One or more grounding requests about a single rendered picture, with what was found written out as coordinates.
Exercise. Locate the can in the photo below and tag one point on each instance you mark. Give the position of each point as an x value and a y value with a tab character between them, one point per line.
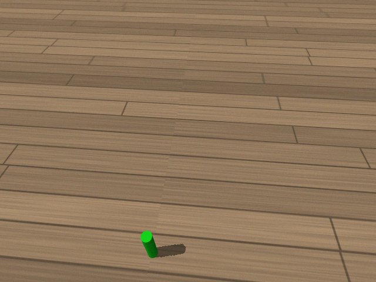
149	244

